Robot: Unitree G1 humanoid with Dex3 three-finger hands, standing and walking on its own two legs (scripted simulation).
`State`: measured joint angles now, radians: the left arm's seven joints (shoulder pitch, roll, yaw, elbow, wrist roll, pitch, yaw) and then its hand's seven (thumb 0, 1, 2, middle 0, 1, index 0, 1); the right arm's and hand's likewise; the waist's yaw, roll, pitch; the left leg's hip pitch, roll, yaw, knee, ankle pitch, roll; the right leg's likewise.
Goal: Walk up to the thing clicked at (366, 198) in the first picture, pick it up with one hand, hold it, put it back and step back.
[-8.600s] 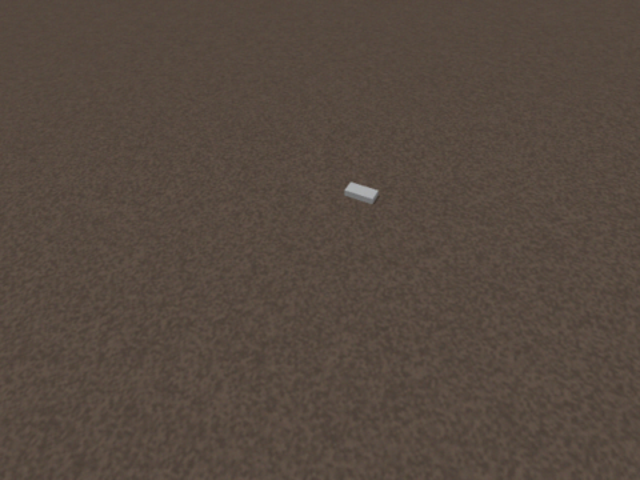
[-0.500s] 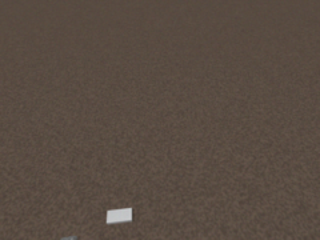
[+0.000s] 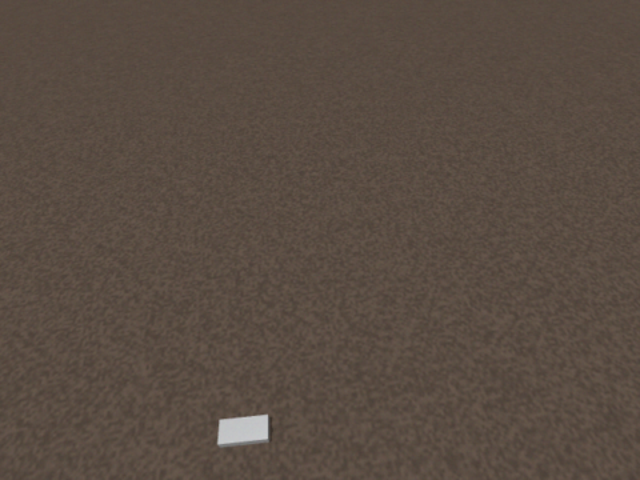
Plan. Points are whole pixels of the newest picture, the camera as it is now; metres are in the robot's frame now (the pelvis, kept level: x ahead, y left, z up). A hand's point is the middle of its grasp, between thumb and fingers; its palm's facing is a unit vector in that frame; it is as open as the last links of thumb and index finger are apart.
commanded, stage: stand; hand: left
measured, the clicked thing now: (244, 430) +0.40 +0.29 -0.77
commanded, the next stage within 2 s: none
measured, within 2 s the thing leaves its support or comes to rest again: neither
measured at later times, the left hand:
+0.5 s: hand out of the picture +0.08 +0.25 -0.15, palm faces -0.02 -0.94 -0.35, open 7.4 cm
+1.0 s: hand out of the picture +0.09 +0.24 -0.15, palm faces -0.02 -0.94 -0.35, open 7.4 cm
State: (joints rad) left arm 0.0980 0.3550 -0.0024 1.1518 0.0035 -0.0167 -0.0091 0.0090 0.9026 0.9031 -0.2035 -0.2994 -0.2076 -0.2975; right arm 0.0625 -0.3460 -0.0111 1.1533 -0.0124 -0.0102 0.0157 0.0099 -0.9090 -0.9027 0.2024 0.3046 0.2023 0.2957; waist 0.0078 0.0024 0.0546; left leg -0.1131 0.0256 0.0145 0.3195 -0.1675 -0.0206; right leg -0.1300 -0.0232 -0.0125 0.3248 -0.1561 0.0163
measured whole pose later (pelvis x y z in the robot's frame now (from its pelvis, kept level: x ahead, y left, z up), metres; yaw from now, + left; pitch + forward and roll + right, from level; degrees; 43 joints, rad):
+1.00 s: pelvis +0.01 -0.01 +0.00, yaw +0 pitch -2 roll +0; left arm 0.10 0.35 0.00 1.13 0.00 -0.01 -0.01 0.01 0.90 0.90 -0.20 -0.30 -0.21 -0.30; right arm 0.10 -0.36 0.00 1.14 -0.01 -0.01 0.01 0.01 -0.91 -0.90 0.20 0.30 0.20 0.30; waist 0.00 0.01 0.05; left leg -0.10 0.05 0.01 0.31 -0.18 -0.04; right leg -0.12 0.00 -0.02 0.32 -0.17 0.00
